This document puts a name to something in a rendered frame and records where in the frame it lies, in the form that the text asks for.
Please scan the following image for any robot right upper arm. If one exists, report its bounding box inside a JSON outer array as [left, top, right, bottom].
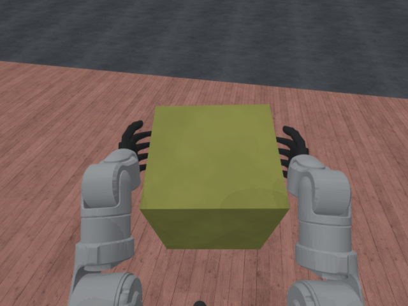
[[287, 280, 363, 306]]

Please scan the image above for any robot left upper arm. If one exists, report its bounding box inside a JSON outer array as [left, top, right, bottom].
[[69, 272, 143, 306]]

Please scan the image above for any robot left forearm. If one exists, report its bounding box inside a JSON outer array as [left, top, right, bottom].
[[68, 149, 141, 306]]

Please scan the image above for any robot right forearm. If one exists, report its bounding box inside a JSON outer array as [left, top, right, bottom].
[[287, 154, 365, 306]]

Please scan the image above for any right robot hand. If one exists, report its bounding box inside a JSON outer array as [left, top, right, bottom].
[[276, 126, 309, 178]]

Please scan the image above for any carton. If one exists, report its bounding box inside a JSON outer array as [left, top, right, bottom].
[[140, 104, 290, 249]]

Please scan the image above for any left robot hand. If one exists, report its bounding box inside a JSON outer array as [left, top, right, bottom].
[[119, 120, 152, 171]]

